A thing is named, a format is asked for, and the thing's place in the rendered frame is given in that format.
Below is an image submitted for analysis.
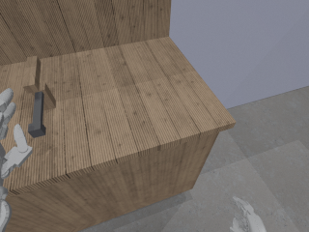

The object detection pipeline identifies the tap lever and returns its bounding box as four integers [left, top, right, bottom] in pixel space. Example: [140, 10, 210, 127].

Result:
[28, 91, 46, 138]

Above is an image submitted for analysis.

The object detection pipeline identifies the robot right hand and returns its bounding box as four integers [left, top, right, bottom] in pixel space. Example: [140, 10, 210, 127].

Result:
[230, 196, 267, 232]

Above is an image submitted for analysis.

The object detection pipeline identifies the robot left hand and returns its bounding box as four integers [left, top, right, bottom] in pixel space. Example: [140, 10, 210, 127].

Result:
[0, 88, 33, 187]

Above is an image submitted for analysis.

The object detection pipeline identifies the counter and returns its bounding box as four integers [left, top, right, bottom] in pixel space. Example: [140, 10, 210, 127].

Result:
[0, 0, 236, 232]

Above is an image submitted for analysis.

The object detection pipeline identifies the robot left forearm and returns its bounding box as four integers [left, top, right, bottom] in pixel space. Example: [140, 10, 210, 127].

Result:
[0, 186, 13, 232]

